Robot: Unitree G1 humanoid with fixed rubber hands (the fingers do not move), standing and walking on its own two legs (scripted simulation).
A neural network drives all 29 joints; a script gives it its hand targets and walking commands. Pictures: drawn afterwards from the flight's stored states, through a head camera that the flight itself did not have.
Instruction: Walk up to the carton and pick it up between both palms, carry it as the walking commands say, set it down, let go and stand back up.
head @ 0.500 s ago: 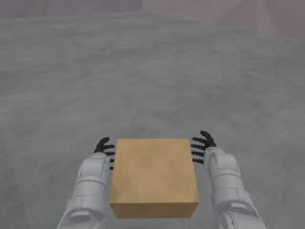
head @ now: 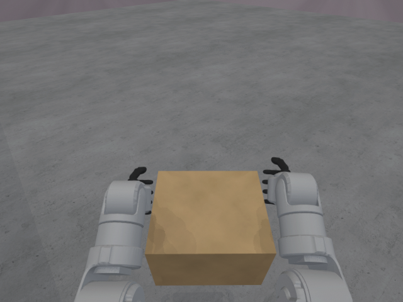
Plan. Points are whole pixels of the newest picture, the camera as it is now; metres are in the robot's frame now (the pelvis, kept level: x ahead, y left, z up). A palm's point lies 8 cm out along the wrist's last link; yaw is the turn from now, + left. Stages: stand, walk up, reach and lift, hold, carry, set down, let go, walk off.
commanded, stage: carry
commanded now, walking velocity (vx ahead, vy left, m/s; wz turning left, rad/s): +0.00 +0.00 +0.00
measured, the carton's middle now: (208, 226) +0.31 +0.00 +0.01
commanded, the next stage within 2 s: none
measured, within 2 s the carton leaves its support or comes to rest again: neither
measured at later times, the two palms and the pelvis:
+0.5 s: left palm (135, 186) +0.33 +0.14 +0.12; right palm (280, 178) +0.34 -0.15 +0.12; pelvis +0.02 +0.00 +0.00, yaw +0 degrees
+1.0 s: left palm (137, 183) +0.34 +0.14 +0.12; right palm (280, 176) +0.35 -0.16 +0.12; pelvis +0.02 -0.01 +0.00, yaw +0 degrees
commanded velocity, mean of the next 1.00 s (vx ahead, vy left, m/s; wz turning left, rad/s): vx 0.00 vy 0.00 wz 0.00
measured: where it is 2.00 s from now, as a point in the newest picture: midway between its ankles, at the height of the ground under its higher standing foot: outside the picture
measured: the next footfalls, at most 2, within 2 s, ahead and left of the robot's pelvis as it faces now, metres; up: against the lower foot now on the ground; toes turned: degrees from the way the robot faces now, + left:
none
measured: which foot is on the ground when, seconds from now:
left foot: down 0.00-1.00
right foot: down 0.00-1.00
